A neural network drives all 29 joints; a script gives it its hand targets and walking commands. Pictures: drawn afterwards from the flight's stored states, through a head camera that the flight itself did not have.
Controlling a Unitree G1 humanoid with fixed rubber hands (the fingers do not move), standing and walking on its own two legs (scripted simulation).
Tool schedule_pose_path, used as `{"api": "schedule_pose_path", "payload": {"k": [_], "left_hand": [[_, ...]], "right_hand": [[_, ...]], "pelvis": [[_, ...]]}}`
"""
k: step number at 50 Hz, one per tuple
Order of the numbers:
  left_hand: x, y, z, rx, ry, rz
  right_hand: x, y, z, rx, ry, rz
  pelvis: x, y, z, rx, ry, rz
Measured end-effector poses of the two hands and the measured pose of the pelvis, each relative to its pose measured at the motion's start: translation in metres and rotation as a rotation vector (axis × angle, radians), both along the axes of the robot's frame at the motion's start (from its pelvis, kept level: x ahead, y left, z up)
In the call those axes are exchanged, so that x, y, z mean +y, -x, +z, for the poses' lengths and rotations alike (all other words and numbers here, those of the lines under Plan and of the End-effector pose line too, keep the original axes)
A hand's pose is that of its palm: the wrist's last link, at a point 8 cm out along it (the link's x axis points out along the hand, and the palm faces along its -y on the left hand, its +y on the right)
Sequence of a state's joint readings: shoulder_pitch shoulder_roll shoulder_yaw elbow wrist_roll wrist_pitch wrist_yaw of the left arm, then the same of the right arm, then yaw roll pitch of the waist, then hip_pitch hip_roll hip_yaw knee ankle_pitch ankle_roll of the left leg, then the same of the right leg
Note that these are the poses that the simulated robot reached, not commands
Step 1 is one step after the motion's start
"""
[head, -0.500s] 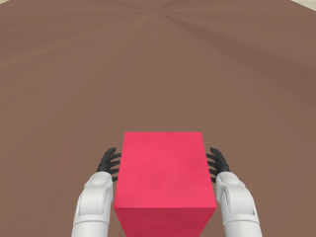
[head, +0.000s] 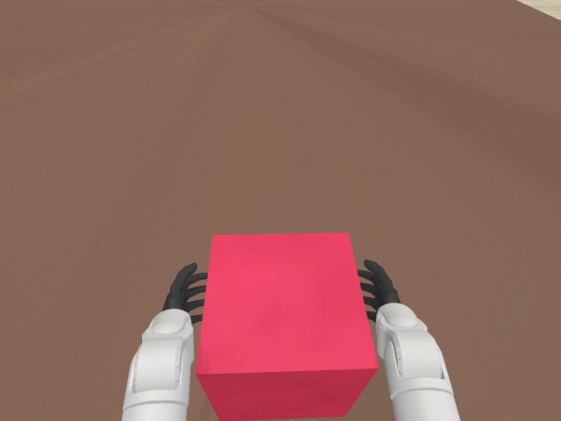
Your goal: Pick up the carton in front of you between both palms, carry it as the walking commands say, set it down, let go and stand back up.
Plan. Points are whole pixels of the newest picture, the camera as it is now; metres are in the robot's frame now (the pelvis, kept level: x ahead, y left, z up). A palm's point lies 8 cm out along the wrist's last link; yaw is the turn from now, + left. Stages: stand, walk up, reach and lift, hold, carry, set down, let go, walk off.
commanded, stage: hold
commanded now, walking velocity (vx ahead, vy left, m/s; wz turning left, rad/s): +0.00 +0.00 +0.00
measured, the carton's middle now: (281, 330) +0.29 +0.01 -0.05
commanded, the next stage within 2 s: set down in 0.52 s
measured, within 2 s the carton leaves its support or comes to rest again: neither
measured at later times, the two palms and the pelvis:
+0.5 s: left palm (167, 305) +0.28 +0.18 +0.03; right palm (381, 327) +0.25 -0.12 +0.04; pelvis -0.01 +0.06 +0.00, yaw -6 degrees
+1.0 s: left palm (175, 304) +0.33 +0.20 -0.05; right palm (351, 313) +0.32 -0.10 -0.04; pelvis -0.04 +0.06 -0.03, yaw -5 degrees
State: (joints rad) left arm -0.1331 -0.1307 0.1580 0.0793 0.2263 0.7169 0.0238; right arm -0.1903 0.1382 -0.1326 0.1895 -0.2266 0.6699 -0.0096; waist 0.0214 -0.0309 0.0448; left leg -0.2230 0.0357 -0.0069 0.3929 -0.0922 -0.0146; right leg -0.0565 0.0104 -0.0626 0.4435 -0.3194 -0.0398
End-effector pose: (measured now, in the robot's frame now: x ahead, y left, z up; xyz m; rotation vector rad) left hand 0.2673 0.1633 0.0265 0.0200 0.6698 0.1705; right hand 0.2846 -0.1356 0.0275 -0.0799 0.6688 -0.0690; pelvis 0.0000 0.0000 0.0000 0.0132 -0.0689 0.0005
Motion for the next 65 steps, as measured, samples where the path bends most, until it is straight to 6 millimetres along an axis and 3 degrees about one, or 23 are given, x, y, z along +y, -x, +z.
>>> {"api": "schedule_pose_path", "payload": {"k": [5, 8, 22, 30, 40, 46, 52, 59, 65], "left_hand": [[-0.023, -0.013, 0.001, -0.005, 0.003, -0.115], [-0.028, -0.017, 0.003, -0.011, 0.005, -0.155], [0.011, -0.012, 0.004, -0.007, 0.023, -0.142], [0.019, -0.019, 0.008, -0.01, 0.032, -0.162], [0.023, -0.043, -0.005, 0.007, 0.103, -0.104], [0.03, -0.056, -0.042, 0.033, 0.086, -0.081], [0.035, -0.066, -0.104, 0.036, 0.049, -0.08], [0.032, -0.08, -0.184, -0.002, 0.047, -0.074], [0.035, -0.096, -0.217, -0.041, 0.057, -0.045]], "right_hand": [[-0.023, 0.022, 0.001, -0.005, -0.002, -0.119], [-0.027, 0.029, 0.004, -0.012, -0.007, -0.164], [0.012, 0.03, 0.01, -0.006, 0.014, -0.147], [0.021, 0.032, 0.014, -0.01, 0.018, -0.169], [0.024, 0.005, 0.001, 0.006, -0.006, -0.176], [0.03, -0.02, -0.033, 0.037, 0.017, -0.129], [0.035, -0.039, -0.095, 0.042, 0.031, -0.092], [0.032, -0.056, -0.173, 0.005, 0.001, -0.11], [0.035, -0.076, -0.207, -0.033, -0.043, -0.119]], "pelvis": [[0.009, 0.003, 0.002, -0.025, 0.007, -0.055], [0.016, 0.005, 0.002, -0.036, 0.005, -0.077], [0.052, 0.013, 0.002, -0.057, 0.014, -0.109], [0.067, 0.015, 0.002, -0.065, 0.018, -0.122], [0.072, 0.023, -0.008, -0.052, 0.009, -0.12], [0.066, 0.033, -0.02, 0.038, 0.005, -0.106], [0.057, 0.044, -0.039, 0.216, 0.015, -0.086], [0.044, 0.053, -0.076, 0.46, 0.02, -0.083], [0.035, 0.053, -0.11, 0.614, 0.01, -0.094]]}}
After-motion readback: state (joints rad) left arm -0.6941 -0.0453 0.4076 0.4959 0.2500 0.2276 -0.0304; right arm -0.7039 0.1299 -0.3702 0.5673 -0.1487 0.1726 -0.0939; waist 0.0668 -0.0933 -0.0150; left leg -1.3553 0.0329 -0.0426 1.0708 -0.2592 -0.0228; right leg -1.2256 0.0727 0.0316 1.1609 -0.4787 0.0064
